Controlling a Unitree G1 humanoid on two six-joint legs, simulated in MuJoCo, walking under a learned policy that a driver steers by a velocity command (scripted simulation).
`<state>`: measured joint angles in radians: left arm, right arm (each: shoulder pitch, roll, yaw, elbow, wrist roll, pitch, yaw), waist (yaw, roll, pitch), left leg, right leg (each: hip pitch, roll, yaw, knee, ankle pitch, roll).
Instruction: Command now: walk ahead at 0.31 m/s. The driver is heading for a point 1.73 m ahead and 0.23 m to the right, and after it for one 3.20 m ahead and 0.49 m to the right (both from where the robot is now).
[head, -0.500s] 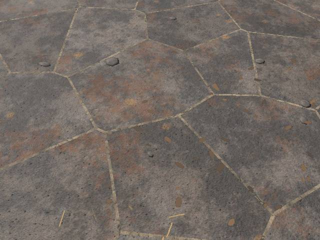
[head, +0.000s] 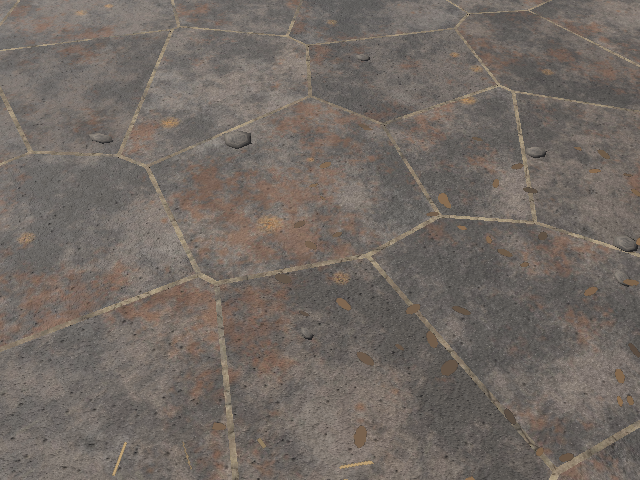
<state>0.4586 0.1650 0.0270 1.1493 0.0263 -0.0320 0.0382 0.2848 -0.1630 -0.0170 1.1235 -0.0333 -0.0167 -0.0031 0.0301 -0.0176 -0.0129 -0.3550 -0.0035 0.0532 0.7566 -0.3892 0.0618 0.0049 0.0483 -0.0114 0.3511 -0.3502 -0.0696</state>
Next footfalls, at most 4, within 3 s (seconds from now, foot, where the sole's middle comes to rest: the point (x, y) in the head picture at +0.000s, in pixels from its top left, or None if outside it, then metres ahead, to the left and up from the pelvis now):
0.14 left None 0.16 0.13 -0.78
0.66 right None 0.49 -0.04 -0.78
1.20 left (317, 359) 0.84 0.05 -0.78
1.74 right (420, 291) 1.07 -0.22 -0.78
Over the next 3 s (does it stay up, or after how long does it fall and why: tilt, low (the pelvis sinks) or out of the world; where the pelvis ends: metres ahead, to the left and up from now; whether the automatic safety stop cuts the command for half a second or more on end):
stays up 1.61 -0.23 0.00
